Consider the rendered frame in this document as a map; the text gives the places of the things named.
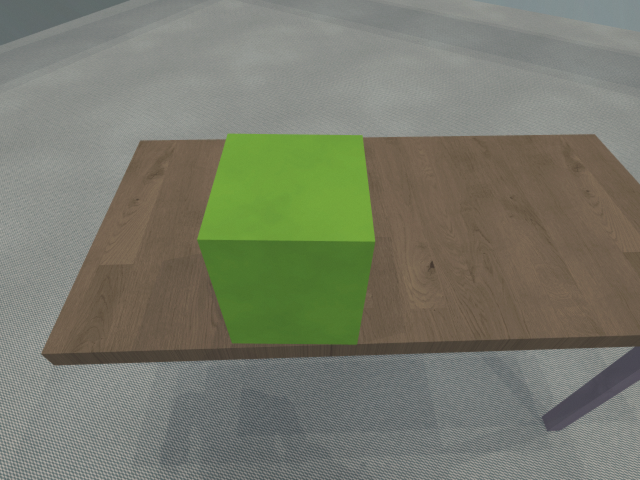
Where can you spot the carton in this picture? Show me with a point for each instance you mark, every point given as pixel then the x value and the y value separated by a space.
pixel 288 238

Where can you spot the table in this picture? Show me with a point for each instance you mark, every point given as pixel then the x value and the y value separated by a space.
pixel 482 243

